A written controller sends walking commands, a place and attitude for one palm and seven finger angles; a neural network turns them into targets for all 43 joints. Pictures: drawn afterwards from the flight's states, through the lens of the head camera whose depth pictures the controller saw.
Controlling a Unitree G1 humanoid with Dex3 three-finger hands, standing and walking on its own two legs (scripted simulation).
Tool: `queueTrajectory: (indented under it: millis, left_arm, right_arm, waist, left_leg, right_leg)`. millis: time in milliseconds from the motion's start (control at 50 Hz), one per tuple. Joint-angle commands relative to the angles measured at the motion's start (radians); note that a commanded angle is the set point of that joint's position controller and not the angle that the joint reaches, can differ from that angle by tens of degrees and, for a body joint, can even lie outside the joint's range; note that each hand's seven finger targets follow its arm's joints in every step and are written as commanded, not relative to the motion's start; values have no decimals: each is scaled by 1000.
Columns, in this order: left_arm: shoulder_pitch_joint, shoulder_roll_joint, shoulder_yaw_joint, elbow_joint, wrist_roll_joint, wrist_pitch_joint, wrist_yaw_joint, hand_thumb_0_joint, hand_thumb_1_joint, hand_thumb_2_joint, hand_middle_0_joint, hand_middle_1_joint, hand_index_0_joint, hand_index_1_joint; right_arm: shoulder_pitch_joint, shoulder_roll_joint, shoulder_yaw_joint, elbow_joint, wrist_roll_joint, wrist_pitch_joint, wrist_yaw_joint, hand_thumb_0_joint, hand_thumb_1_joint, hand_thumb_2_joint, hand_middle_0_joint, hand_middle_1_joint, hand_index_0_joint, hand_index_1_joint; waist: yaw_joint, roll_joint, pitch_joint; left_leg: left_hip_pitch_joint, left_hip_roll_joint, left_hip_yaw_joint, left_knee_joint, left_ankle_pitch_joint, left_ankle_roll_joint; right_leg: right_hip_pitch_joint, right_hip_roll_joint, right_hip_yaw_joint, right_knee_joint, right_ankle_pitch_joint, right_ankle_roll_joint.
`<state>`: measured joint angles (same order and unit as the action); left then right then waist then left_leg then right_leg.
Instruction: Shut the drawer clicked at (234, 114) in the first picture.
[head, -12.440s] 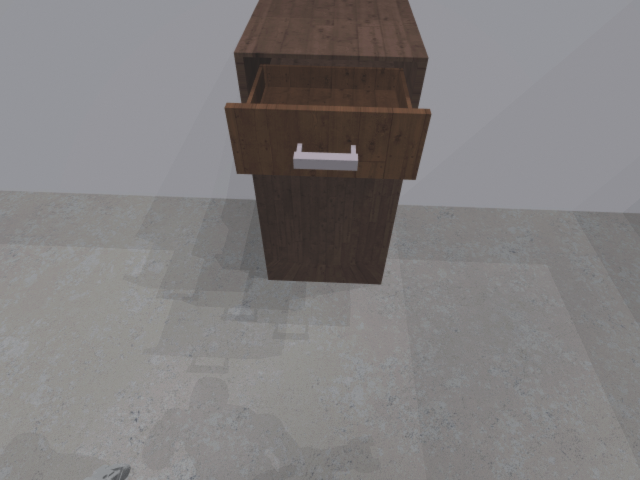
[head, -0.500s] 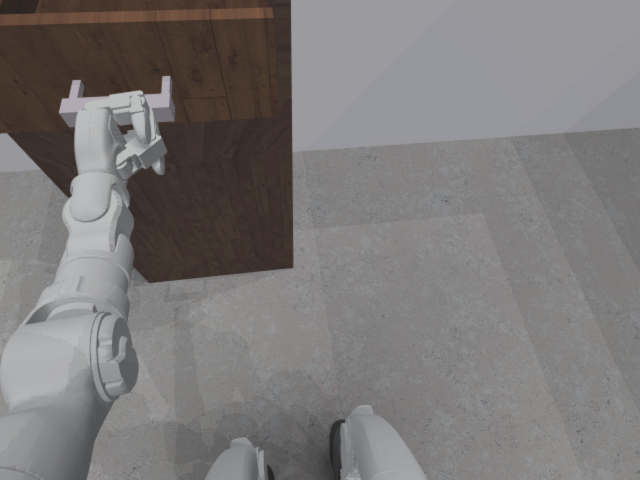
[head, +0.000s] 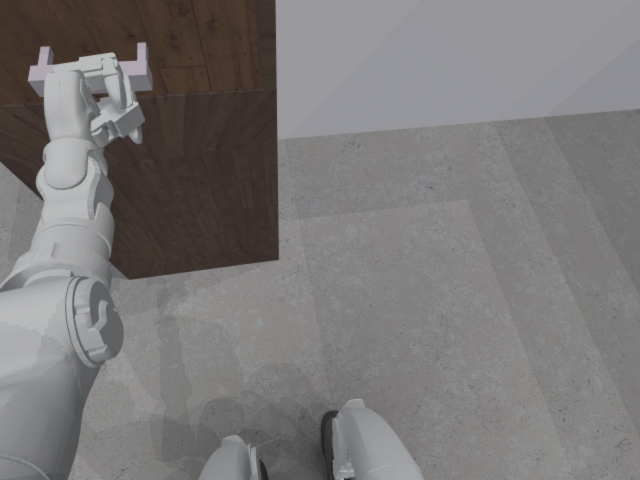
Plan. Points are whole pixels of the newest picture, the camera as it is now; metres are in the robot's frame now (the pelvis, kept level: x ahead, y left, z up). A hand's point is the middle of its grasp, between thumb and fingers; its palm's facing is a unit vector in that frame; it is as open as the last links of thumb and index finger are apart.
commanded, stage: push the drawer shut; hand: left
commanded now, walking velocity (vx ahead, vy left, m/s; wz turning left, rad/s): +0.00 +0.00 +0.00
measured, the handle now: (94, 65) +0.62 +0.20 +0.08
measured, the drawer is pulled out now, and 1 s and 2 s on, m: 0.00 0.00 0.00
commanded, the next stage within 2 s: pull the fist back off the drawer in 0.42 s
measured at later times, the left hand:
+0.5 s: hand (119, 103) +0.55 +0.16 +0.08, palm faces +0.04 -1.00 -0.04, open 3.2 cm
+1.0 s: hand (121, 104) +0.55 +0.16 +0.08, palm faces +0.04 -1.00 -0.03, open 3.1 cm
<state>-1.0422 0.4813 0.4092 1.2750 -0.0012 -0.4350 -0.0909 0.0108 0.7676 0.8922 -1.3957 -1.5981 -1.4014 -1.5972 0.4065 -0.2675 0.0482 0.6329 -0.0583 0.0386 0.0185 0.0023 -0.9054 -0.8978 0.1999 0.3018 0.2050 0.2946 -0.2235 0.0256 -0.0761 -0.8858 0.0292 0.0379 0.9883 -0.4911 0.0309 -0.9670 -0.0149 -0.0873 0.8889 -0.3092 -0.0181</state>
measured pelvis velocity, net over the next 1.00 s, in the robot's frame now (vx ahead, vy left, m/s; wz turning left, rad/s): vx -0.03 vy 0.01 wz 0.01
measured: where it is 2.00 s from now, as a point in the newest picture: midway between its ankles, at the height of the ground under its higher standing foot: outside the picture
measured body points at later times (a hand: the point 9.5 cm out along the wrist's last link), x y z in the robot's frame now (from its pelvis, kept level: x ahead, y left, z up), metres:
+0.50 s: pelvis -0.03 +0.00 -0.01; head +0.14 +0.02 +0.40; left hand +0.54 +0.22 +0.09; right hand -0.07 -0.26 -0.11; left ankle -0.02 +0.10 -0.68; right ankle +0.06 -0.11 -0.68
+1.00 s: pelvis -0.03 +0.01 -0.02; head +0.13 +0.03 +0.40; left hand +0.54 +0.22 +0.09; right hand -0.08 -0.25 -0.11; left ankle -0.02 +0.10 -0.68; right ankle +0.06 -0.11 -0.68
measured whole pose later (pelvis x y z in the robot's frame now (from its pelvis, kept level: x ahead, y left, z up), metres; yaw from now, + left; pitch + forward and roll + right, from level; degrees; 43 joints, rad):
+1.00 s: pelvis -0.03 +0.01 -0.02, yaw +1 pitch +25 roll -3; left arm -1.23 0.60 0.37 1.37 0.03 -0.36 -0.10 0.01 0.60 0.91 -1.40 -1.60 -1.40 -1.60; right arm 0.46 -0.28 0.08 0.63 -0.08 -0.01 0.03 0.00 -0.90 -0.90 0.20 0.30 0.21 0.29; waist -0.28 0.03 -0.07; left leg -1.05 0.02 0.00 1.09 -0.47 0.04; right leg -1.10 -0.02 -0.11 0.93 -0.27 -0.02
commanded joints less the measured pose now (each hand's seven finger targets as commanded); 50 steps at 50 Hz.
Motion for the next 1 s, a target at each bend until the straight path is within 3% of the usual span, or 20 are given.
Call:
queueTrajectory:
  millis: [0, 80, 140, 180, 200, 220, 300, 320, 380, 460, 480, 520, 540, 600, 680, 740, 780, 900, 940, 980]
  left_arm:
    - [-596, 282, 24, -233, -3, -70, 22, 0, 900, 900, -1400, -1600, -1400, -1600]
    - [-679, 286, 7, -199, 1, -61, 22, 0, 900, 900, -1400, -1600, -1400, -1600]
    - [-752, 266, -25, -236, 4, -65, 23, 0, 900, 900, -1400, -1600, -1400, -1600]
    - [-766, 286, -16, -215, 5, -62, 24, 0, 900, 900, -1400, -1600, -1400, -1600]
    - [-760, 329, 16, -188, 5, -57, 28, 0, 900, 900, -1400, -1600, -1400, -1600]
    - [-765, 327, 4, -163, 6, -49, 27, 0, 900, 900, -1400, -1600, -1400, -1600]
    - [-817, 331, -27, -160, 5, -37, 15, 0, 900, 900, -1400, -1600, -1400, -1600]
    - [-823, 366, -6, -164, 6, -37, 15, 0, 900, 900, -1400, -1600, -1400, -1600]
    - [-859, 331, -44, -169, -2, -31, 7, 0, 900, 900, -1400, -1600, -1400, -1600]
    - [-867, 348, -39, -146, -11, -12, 4, 0, 900, 900, -1400, -1600, -1400, -1600]
    - [-884, 370, -31, -159, -11, -12, 4, 0, 900, 900, -1400, -1600, -1400, -1600]
    - [-895, 345, -46, -166, -10, -7, 10, 0, 900, 900, -1400, -1600, -1400, -1600]
    - [-887, 325, -50, -156, -13, -4, 11, 0, 900, 900, -1400, -1600, -1400, -1600]
    - [-880, 366, -21, -133, -8, 7, 15, 0, 900, 900, -1400, -1600, -1400, -1600]
    - [-888, 288, -65, -139, -1, 4, 18, 0, 900, 900, -1400, -1600, -1400, -1600]
    - [-873, 342, -12, -136, 6, -1, 31, 0, 900, 900, -1400, -1600, -1400, -1600]
    - [-870, 329, -27, -128, 13, 3, 31, 0, 900, 900, -1400, -1600, -1400, -1600]
    - [-786, 328, -12, -116, 18, 10, 24, 0, 900, 900, -1400, -1600, -1400, -1600]
    - [-758, 325, -2, -168, 8, -1, 22, 0, 900, 900, -1400, -1600, -1400, -1600]
    - [-711, 264, -34, -201, 1, -7, 14, 0, 900, 900, -1400, -1600, -1400, -1600]
  right_arm:
    - [223, -190, -62, -27, -7, -5, -8, 0, -900, -900, 200, 300, 200, 300]
    - [231, -195, -57, -13, -8, -2, -10, 0, -900, -900, 200, 300, 200, 300]
    - [235, -197, -56, -11, -12, -8, -11, 0, -900, -900, 200, 300, 200, 300]
    - [239, -201, -53, -5, -14, -11, -11, 0, -900, -900, 200, 300, 200, 300]
    - [241, -204, -50, -4, -13, -12, -13, 0, -900, -900, 200, 300, 200, 300]
    - [238, -203, -44, -6, -11, -14, -14, 0, -900, -900, 200, 300, 200, 300]
    - [234, -211, -35, -4, -7, -30, -20, 0, -900, -900, 200, 300, 200, 300]
    - [237, -215, -35, -5, -7, -33, -22, 0, -900, -900, 200, 300, 200, 300]
    - [239, -216, -30, -3, -7, -46, -25, 0, -900, -900, 200, 300, 200, 300]
    - [246, -227, -24, 4, -3, -64, -31, 0, -900, -900, 200, 300, 200, 300]
    - [249, -229, -23, 6, -3, -68, -35, 0, -900, -900, 200, 300, 200, 300]
    - [255, -228, -24, 10, -4, -77, -33, 0, -900, -900, 200, 300, 200, 300]
    - [261, -229, -25, 8, -6, -79, -31, 0, -900, -900, 200, 300, 200, 300]
    - [265, -233, -23, 8, -7, -81, -30, 0, -900, -900, 200, 300, 200, 300]
    - [271, -230, -28, 7, -14, -82, -18, 0, -900, -900, 200, 300, 200, 300]
    - [282, -233, -29, 0, -20, -78, -13, 0, -900, -900, 200, 300, 200, 300]
    - [279, -229, -29, -3, -19, -74, -11, 0, -900, -900, 200, 300, 200, 300]
    - [276, -225, -33, -20, -17, -59, 0, 0, -900, -900, 200, 300, 200, 300]
    - [279, -222, -35, -33, -19, -54, 2, 0, -900, -900, 200, 300, 200, 300]
    - [270, -216, -43, -39, -17, -47, 8, 0, -900, -900, 200, 300, 200, 300]
  waist:
    - [-44, 134, -528]
    - [-83, 134, -487]
    - [-99, 179, -526]
    - [-105, 182, -548]
    - [-101, 160, -531]
    - [-112, 136, -497]
    - [-126, 194, -480]
    - [-123, 198, -496]
    - [-137, 239, -511]
    - [-148, 208, -499]
    - [-144, 223, -510]
    - [-145, 249, -519]
    - [-150, 242, -520]
    - [-145, 192, -494]
    - [-148, 236, -503]
    - [-136, 210, -508]
    - [-139, 191, -497]
    - [-108, 184, -476]
    - [-85, 212, -522]
    - [-73, 223, -554]
  left_leg:
    - [219, -17, -93, -104, 381, -11]
    - [201, -12, -104, -94, 340, -10]
    - [241, -11, -118, -91, 332, -11]
    - [238, -11, -120, -82, 327, -12]
    - [192, -13, -114, -79, 294, -6]
    - [147, -15, -110, -83, 253, 0]
    - [125, -13, -112, -91, 172, 4]
    - [125, -12, -114, -88, 171, 4]
    - [156, -7, -125, -92, 168, 0]
    - [114, -2, -124, -93, 111, 6]
    - [115, 0, -128, -94, 113, 5]
    - [141, -1, -134, -96, 118, 1]
    - [155, -1, -138, -95, 125, 2]
    - [96, -1, -136, -93, 86, 4]
    - [162, -1, -156, -96, 95, -5]
    - [138, -5, -152, -88, 100, -2]
    - [117, -7, -147, -86, 98, -1]
    - [105, -8, -139, -89, 92, -1]
    - [164, -9, -141, -95, 158, -5]
    - [227, -4, -145, -99, 207, -16]
  right_leg:
    - [307, 34, 70, -62, 215, 2]
    - [250, 36, 66, -69, 165, 6]
    - [216, 38, 61, -66, 140, 3]
    - [213, 39, 62, -67, 128, 4]
    - [228, 40, 67, -71, 109, 5]
    - [241, 40, 73, -79, 88, 7]
    - [198, 37, 76, -84, 15, 7]
    - [197, 37, 75, -82, 10, 6]
    - [157, 39, 67, -76, 1, 7]
    - [152, 40, 74, -83, -36, 11]
    - [151, 39, 71, -77, -37, 10]
    - [133, 39, 67, -77, -36, 9]
    - [120, 40, 62, -75, -30, 7]
    - [138, 40, 65, -76, -54, 10]
    - [78, 39, 53, -64, -45, 3]
    - [103, 42, 53, -60, -41, 0]
    - [110, 39, 57, -62, -40, 2]
    - [131, 40, 59, -62, -45, -3]
    - [152, 41, 52, -53, -4, -7]
    - [148, 42, 45, -54, 25, -6]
